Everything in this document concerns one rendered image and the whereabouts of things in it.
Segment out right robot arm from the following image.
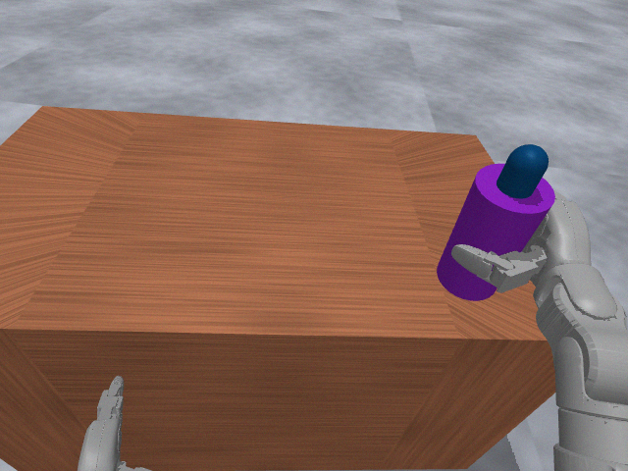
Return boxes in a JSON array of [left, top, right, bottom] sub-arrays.
[[533, 263, 628, 471]]

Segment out left robot hand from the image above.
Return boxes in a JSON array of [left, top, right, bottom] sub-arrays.
[[78, 376, 152, 471]]

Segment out right robot hand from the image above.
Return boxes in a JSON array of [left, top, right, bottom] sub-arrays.
[[451, 191, 592, 293]]

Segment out bottle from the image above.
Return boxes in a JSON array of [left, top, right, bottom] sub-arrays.
[[437, 144, 555, 301]]

